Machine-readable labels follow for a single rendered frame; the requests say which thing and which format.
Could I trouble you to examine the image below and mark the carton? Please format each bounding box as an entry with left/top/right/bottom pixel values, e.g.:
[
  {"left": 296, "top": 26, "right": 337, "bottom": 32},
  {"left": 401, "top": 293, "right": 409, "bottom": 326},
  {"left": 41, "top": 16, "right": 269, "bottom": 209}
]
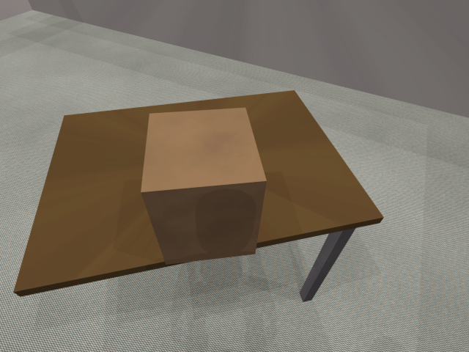
[{"left": 141, "top": 108, "right": 267, "bottom": 265}]

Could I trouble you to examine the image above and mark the table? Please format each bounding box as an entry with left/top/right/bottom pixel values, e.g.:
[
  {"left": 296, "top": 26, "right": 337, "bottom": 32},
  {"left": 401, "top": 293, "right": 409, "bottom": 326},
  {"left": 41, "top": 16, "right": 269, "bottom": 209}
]
[{"left": 13, "top": 90, "right": 384, "bottom": 302}]

